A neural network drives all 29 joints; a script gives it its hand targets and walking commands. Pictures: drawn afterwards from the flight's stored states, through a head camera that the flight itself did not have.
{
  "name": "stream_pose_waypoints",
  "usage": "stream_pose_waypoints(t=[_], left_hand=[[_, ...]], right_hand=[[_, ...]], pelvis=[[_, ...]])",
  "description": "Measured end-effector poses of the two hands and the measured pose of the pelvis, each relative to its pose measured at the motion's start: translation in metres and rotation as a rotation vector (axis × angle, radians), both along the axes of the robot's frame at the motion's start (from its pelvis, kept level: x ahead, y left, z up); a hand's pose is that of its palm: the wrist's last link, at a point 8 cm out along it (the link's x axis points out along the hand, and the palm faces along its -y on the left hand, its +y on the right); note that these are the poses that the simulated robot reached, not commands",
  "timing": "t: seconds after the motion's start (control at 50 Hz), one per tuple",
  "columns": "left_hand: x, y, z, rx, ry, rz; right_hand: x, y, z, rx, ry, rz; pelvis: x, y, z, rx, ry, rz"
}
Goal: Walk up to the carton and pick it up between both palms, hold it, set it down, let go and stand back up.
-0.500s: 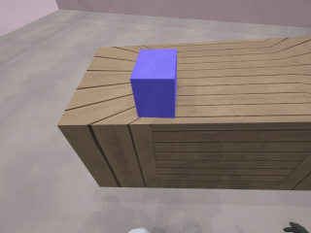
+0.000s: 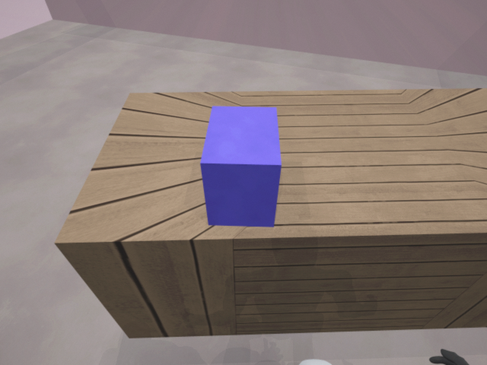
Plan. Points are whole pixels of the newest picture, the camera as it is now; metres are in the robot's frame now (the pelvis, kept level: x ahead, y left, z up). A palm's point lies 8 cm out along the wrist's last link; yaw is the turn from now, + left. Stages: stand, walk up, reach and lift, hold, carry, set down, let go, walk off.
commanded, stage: walk up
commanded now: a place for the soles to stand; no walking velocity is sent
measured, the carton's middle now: (242, 165) +0.58 +0.02 -0.01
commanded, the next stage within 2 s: none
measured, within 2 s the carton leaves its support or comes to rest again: neither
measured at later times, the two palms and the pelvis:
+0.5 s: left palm out of the picture +0.10 +0.28 -0.05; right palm out of the picture +0.14 -0.36 -0.10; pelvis +0.05 -0.04 +0.01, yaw +1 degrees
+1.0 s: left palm (66, 357) +0.18 +0.33 -0.08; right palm (437, 358) +0.17 -0.31 -0.09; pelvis +0.10 +0.02 +0.00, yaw +2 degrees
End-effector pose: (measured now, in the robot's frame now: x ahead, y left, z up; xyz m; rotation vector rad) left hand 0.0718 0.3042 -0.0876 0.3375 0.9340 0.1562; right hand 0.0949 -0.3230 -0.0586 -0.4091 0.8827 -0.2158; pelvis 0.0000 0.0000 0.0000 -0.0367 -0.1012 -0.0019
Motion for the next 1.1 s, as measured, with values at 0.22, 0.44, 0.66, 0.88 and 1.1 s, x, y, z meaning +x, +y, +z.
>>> stream_pose_waypoints(t=[0.22, 0.44, 0.66, 0.88, 1.1], left_hand=[[0.016, -0.026, 0.01, 0.09, 0.031, 0.037], [0.02, -0.029, 0.039, 0.128, 0.068, 0.074], [0.049, 0.007, 0.02, 0.082, 0.034, 0.076], [0.097, 0.027, 0.001, 0.016, 0.009, 0.04], [0.116, 0.017, 0.02, 0.093, -0.004, 0.034]], right_hand=[[0.025, -0.035, -0.052, 0.064, 0.104, 0.018], [0.04, -0.044, -0.04, 0.068, 0.179, 0.027], [0.061, -0.011, -0.028, 0.02, 0.141, 0.019], [0.072, 0.021, -0.016, -0.008, 0.129, -0.023], [0.084, 0.015, -0.048, 0.07, 0.182, -0.016]], pelvis=[[0.027, -0.036, -0.017, 0.074, 0.023, 0.029], [0.045, -0.044, 0.007, 0.092, 0.077, 0.017], [0.065, -0.005, 0.0, 0.041, 0.077, 0.018], [0.09, 0.023, 0.0, -0.001, 0.059, 0.017], [0.102, 0.007, -0.005, 0.044, 0.065, 0.031]])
